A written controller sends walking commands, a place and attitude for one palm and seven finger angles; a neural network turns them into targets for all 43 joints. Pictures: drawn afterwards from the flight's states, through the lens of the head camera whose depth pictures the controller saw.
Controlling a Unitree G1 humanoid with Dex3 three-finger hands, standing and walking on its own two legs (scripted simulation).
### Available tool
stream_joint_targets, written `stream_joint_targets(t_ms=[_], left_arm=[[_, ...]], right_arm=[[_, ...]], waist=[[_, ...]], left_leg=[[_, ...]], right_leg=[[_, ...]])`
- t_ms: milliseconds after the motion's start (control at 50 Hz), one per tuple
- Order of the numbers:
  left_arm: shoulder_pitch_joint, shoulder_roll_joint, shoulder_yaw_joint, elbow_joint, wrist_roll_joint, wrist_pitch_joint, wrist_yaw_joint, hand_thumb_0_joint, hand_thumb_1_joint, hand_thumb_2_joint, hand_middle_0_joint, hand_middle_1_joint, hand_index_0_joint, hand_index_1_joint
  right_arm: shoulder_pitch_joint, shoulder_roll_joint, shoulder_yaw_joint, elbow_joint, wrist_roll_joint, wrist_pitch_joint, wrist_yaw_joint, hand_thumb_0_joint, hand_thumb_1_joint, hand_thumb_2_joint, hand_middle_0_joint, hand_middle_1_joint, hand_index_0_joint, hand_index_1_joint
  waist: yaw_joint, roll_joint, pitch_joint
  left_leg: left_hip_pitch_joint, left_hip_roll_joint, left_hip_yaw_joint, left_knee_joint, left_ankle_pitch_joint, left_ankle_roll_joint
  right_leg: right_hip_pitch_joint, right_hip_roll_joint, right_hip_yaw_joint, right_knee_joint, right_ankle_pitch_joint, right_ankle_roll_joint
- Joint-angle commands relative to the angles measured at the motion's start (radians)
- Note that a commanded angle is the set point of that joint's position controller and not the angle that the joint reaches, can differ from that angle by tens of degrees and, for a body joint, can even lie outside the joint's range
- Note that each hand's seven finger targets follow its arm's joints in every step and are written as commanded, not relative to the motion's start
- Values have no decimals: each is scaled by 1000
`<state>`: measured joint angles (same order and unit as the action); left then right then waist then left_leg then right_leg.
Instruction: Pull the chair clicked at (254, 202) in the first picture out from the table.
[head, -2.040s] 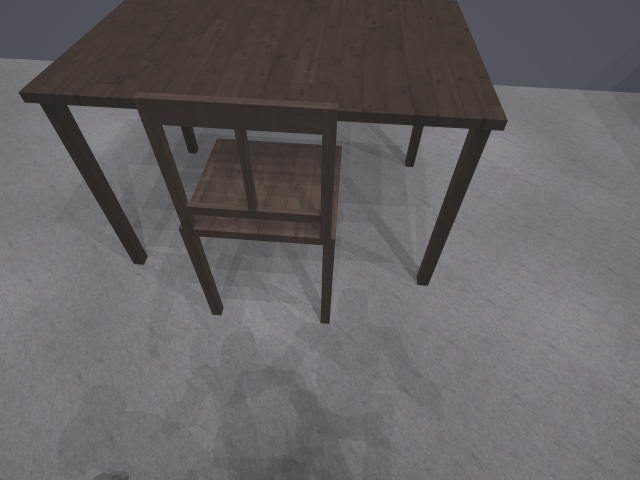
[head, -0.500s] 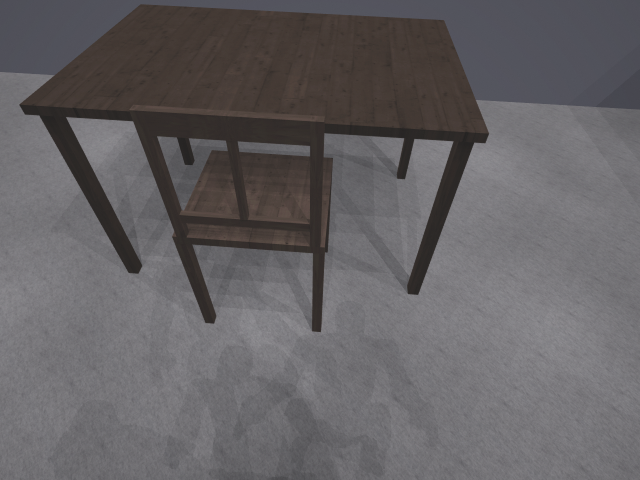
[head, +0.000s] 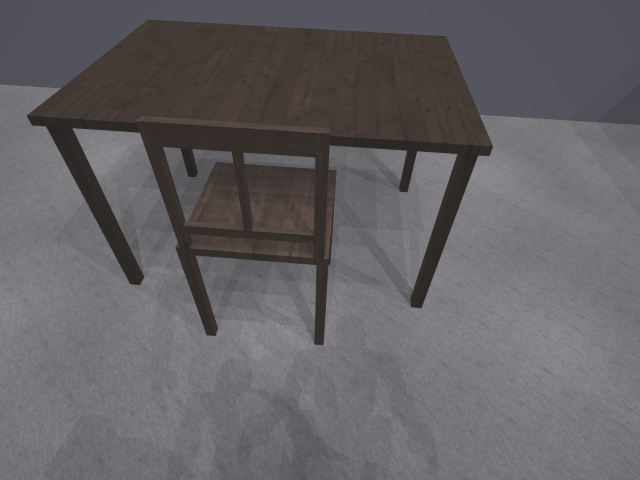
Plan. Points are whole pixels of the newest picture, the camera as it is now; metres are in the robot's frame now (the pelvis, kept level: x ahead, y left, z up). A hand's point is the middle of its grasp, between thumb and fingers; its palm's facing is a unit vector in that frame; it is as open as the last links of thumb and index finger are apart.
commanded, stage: take the last steps up to it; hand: left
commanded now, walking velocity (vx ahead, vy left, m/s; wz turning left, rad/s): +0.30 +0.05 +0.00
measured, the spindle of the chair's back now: (243, 192) +0.74 +0.23 -0.10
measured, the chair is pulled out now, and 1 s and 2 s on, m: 0.00 0.00 0.00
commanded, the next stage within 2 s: come to a stop and stand still in 0.56 s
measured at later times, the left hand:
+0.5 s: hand (188, 438) +0.22 +0.22 -0.18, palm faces -0.03 -0.98 -0.17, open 7.3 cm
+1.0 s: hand (176, 394) +0.29 +0.27 -0.19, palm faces +0.04 -0.98 -0.17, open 7.3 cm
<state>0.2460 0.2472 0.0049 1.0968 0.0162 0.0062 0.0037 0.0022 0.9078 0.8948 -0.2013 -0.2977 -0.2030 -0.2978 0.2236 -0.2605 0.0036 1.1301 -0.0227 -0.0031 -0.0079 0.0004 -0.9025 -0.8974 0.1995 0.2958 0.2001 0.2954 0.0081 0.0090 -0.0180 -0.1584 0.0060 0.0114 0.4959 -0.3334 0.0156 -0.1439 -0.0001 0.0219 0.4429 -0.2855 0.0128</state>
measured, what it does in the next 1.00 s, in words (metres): walks ahead: right foot, then left foot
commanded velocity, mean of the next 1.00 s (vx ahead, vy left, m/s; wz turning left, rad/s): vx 0.06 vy -0.02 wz -0.01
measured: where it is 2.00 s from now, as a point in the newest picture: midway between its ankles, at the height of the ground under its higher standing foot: outside the picture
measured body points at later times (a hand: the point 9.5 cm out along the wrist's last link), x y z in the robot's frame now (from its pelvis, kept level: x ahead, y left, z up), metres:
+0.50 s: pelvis +0.15 +0.05 -0.01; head +0.18 +0.05 +0.44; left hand +0.23 +0.28 -0.17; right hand -0.02 -0.12 -0.14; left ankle -0.01 +0.10 -0.74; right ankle +0.28 -0.07 -0.71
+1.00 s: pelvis +0.27 +0.09 +0.00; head +0.29 +0.11 +0.45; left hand +0.29 +0.32 -0.17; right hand +0.33 -0.15 -0.14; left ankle +0.32 +0.18 -0.74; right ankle +0.24 -0.04 -0.69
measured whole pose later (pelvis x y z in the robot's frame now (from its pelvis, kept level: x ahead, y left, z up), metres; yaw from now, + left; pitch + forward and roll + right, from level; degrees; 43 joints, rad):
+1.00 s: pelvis +0.27 +0.09 +0.00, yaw -3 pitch -1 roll -2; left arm 0.25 0.19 0.05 1.04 0.01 0.04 0.03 0.00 0.92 0.89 -0.20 -0.30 -0.20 -0.30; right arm 0.17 -0.14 -0.03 1.02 -0.02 -0.01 -0.06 0.01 -0.94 -0.90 0.20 0.30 0.20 0.30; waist 0.03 -0.03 0.06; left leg -0.30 0.06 0.09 0.52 -0.20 0.04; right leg -0.36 0.01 -0.03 0.91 -0.48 0.02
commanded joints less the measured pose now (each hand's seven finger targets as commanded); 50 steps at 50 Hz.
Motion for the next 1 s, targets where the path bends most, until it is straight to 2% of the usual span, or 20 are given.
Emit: stream_joint_targets(t_ms=[0,40,80,100,120,140,180,240,400,500,520,540,560,620,700,800,860,880,940,980], left_arm=[[149,169,58,-25,3,-21,8,0,900,900,-200,-300,-200,-300],[147,162,66,-31,6,-33,12,0,900,900,-200,-300,-200,-300],[89,111,63,-45,4,-31,8,0,900,900,-200,-300,-200,-300],[52,54,53,-64,2,-25,1,0,900,900,-200,-300,-200,-300],[-22,8,43,-103,8,-34,5,0,900,900,-200,-300,-200,-300],[-44,34,49,-113,13,-43,9,0,900,900,-200,-300,-200,-300],[-18,-8,49,-83,10,-47,-6,0,900,900,-200,-300,-200,-300],[19,-45,46,-64,9,-34,-20,0,900,900,-200,-300,-200,-300],[-120,-75,41,-112,-1,-36,-19,0,900,900,-200,-300,-200,-300],[117,-20,61,-54,9,-52,1,0,900,900,-200,-300,-200,-300],[232,17,74,-24,13,-64,7,0,900,900,-200,-300,-200,-300],[330,109,93,-10,14,-75,23,0,900,900,-200,-300,-200,-300],[332,140,96,1,-10,-71,23,0,900,900,-200,-300,-200,-300],[68,15,65,-70,-6,-71,28,0,900,900,-200,-300,-200,-300],[-28,-14,45,-94,10,-55,36,0,900,900,-200,-300,-200,-300],[6,18,51,-83,-1,-12,29,0,900,900,-200,-300,-200,-300],[79,-30,47,-96,-6,15,31,0,900,900,-200,-300,-200,-300],[80,-12,50,-94,-1,24,34,0,900,900,-200,-300,-200,-300],[114,-7,60,-87,2,30,34,0,900,900,-200,-300,-200,-300],[99,1,67,-105,3,36,34,0,900,900,-200,-300,-200,-300]], right_arm=[[14,-68,-26,-76,-3,-23,0,0,-900,-900,200,300,200,300],[40,-53,-30,-84,3,-36,1,0,-900,-900,200,300,200,300],[183,-35,-33,-43,6,-50,-2,0,-900,-900,200,300,200,300],[311,-101,-51,3,-5,-57,-8,0,-900,-900,200,300,200,300],[436,-138,-62,39,-10,-62,-21,0,-900,-900,200,300,200,300],[450,-90,-42,48,-1,-66,-35,0,-900,-900,200,300,200,300],[363,-41,-29,16,2,-79,-40,0,-900,-900,200,300,200,300],[334,6,-20,24,13,-98,-45,0,-900,-900,200,300,200,300],[391,40,-22,82,11,-89,-50,0,-900,-900,200,300,200,300],[357,-1,-40,78,14,-74,-50,0,-900,-900,200,300,200,300],[344,10,-40,65,21,-73,-45,0,-900,-900,200,300,200,300],[386,64,-36,39,31,-78,-33,0,-900,-900,200,300,200,300],[380,82,-41,24,33,-79,-35,0,-900,-900,200,300,200,300],[251,104,-45,-17,4,-44,-18,0,-900,-900,200,300,200,300],[297,163,-25,-7,6,-1,-23,0,-900,-900,200,300,200,300],[228,113,-35,-32,17,-5,-25,0,-900,-900,200,300,200,300],[115,-39,-57,-102,2,-20,-36,0,-900,-900,200,300,200,300],[96,-51,-62,-106,-1,-19,-47,0,-900,-900,200,300,200,300],[38,-65,-71,-128,-2,-10,-63,0,-900,-900,200,300,200,300],[39,-80,-84,-139,-2,-2,-62,0,-900,-900,200,300,200,300]], waist=[[28,-190,151],[7,-136,148],[-64,-58,125],[-109,166,142],[-140,317,181],[-126,177,210],[-72,23,197],[-27,76,184],[-38,110,202],[71,69,69],[121,34,20],[126,-141,-92],[82,-134,-107],[-8,-21,87],[-84,-72,62],[-57,-91,63],[-3,240,90],[-9,238,84],[2,97,14],[-16,96,-41]], left_leg=[[-278,16,43,161,-110,8],[-237,39,56,127,-120,10],[34,41,39,-69,-35,27],[162,180,-197,-181,-28,89],[240,348,-423,-309,132,144],[244,398,-445,-284,293,209],[225,349,-290,-257,478,232],[180,250,-112,-289,584,181],[168,190,10,-287,779,136],[150,194,30,84,1030,104],[-1,166,37,297,861,79],[-238,21,74,643,304,41],[-334,-36,32,906,-229,37],[-332,102,-49,856,-78,33],[-123,101,14,470,-63,-21],[8,67,39,0,204,-46],[-140,335,-258,-216,551,98],[-127,370,-282,-233,678,147],[-3,368,-171,-127,916,190],[73,343,-114,-106,930,174]], right_leg=[[25,-263,341,-233,-283,-177],[3,-282,304,-183,-132,-201],[-171,-167,128,-10,-55,-140],[-344,-20,-16,280,-84,-77],[-549,35,-98,544,-275,-46],[-610,-30,-21,665,-247,-59],[-609,-91,-17,744,-134,-48],[-558,-95,-65,708,-8,-27],[-410,-32,-168,311,124,-57],[-64,38,-188,164,113,-115],[141,-26,-111,102,194,-146],[333,-299,288,26,399,-266],[298,-475,475,-98,555,-366],[-140,-356,246,-199,198,-285],[-345,-249,0,-200,372,-207],[-280,-159,-30,-31,156,-116],[-183,-13,-110,203,-110,-6],[-198,-11,-78,359,-230,-2],[-286,-14,1,604,-240,-1],[-333,-8,12,665,-208,19]])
